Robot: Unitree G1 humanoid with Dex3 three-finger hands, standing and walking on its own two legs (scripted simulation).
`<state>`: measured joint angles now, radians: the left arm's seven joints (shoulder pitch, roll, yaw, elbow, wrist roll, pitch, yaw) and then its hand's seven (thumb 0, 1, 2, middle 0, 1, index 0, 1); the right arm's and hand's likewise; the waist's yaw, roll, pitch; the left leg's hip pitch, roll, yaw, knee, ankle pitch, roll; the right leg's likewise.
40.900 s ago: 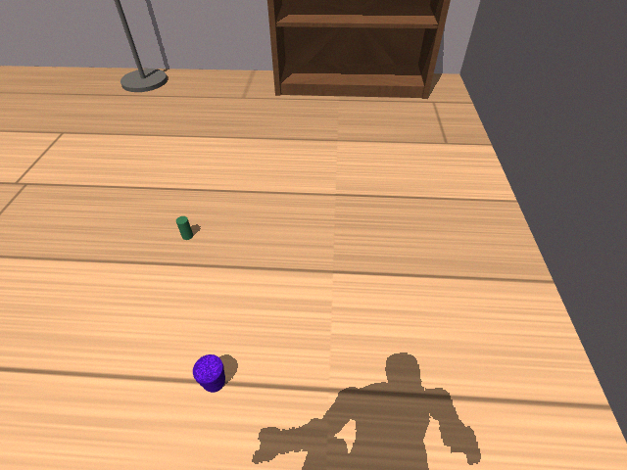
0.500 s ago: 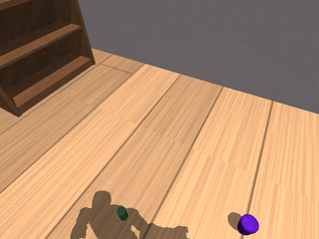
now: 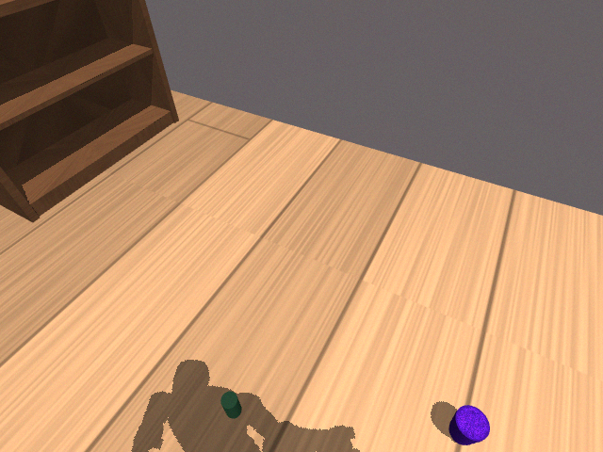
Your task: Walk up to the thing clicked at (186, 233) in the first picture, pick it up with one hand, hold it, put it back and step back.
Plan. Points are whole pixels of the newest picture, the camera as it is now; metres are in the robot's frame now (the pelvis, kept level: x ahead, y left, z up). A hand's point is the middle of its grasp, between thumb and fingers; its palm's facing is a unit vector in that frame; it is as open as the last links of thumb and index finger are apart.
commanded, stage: stand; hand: left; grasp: from above
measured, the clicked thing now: (231, 405) +0.42 +0.24 -0.73
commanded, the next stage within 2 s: rise first in 0.18 s
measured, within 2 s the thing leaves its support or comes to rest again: neither
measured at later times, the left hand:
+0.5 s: hand out of the picture +0.14 +0.25 -0.17, palm faces -0.02 -0.94 -0.34, open 8.7 cm
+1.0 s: hand out of the picture +0.12 +0.27 -0.23, palm faces -0.16 -0.87 -0.46, open 13.8 cm
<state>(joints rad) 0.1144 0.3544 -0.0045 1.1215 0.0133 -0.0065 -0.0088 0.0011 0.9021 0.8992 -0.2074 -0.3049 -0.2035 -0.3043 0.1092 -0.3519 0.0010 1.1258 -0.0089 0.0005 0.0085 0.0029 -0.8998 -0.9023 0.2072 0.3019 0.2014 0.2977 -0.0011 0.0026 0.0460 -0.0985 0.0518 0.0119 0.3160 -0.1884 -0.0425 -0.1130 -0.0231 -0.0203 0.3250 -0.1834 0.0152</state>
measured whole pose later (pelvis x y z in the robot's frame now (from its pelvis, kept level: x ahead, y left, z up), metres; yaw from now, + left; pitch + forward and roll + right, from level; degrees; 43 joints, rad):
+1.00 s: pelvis -0.01 +0.02 -0.09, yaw +0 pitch +16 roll -2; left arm 0.22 0.30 0.12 0.53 0.27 0.18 0.01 -0.01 -0.47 0.94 -0.15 -1.00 -0.14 -1.00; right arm 0.20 -0.24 -0.05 0.58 0.01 -0.10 -0.01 0.01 -0.90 -0.91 0.21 0.30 0.20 0.30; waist -0.02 0.00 -0.10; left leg -0.86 0.05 -0.02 1.09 -0.52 -0.02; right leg -0.84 -0.04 -0.02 1.05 -0.49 0.04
